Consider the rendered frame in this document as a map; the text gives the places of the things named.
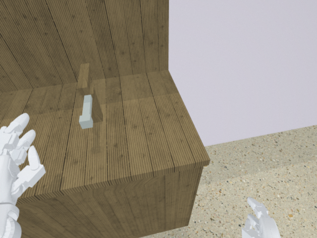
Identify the left robot hand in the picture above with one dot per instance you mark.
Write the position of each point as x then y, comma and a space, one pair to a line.
12, 154

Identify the left robot forearm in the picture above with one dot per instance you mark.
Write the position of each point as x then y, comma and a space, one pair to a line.
9, 227

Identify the tap lever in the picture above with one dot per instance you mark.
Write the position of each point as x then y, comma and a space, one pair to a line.
86, 120

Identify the counter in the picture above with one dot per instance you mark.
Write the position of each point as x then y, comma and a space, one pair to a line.
136, 172

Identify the right robot hand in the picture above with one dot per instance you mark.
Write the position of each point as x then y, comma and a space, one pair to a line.
265, 227

